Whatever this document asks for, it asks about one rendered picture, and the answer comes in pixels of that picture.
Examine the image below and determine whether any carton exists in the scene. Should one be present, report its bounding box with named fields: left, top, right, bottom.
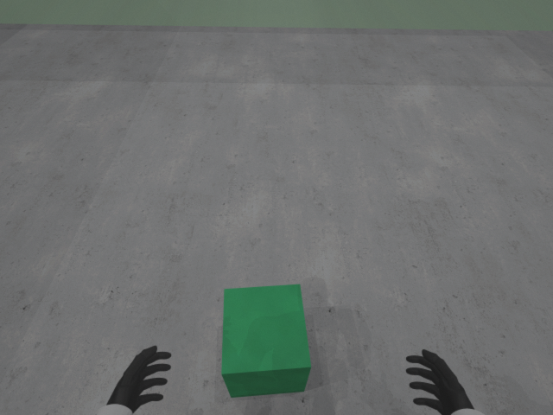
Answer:
left=221, top=284, right=311, bottom=398

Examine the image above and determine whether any robot left hand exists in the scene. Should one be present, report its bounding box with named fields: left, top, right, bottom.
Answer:
left=106, top=346, right=171, bottom=413

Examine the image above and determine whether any robot right hand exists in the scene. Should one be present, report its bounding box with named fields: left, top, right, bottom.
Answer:
left=406, top=349, right=474, bottom=415

